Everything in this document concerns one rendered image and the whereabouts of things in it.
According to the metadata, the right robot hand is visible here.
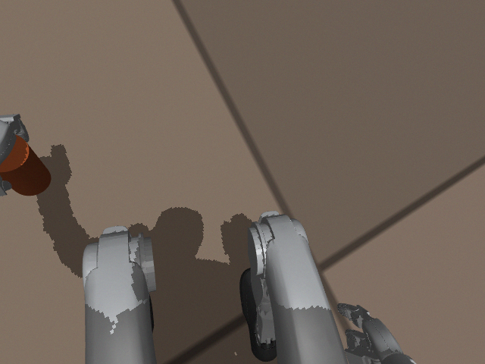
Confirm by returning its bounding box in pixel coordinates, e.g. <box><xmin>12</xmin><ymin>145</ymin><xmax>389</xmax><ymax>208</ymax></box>
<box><xmin>337</xmin><ymin>303</ymin><xmax>404</xmax><ymax>364</ymax></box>

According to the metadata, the right robot foot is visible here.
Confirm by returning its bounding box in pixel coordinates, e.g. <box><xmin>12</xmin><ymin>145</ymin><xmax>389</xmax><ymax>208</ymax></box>
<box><xmin>239</xmin><ymin>268</ymin><xmax>277</xmax><ymax>362</ymax></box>

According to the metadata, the can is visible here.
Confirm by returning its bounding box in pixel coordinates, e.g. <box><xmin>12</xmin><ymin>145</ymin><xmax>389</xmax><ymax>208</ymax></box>
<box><xmin>0</xmin><ymin>135</ymin><xmax>51</xmax><ymax>196</ymax></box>

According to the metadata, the left robot hand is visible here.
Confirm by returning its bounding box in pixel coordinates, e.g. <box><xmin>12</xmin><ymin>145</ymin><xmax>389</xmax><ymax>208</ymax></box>
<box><xmin>0</xmin><ymin>114</ymin><xmax>29</xmax><ymax>196</ymax></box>

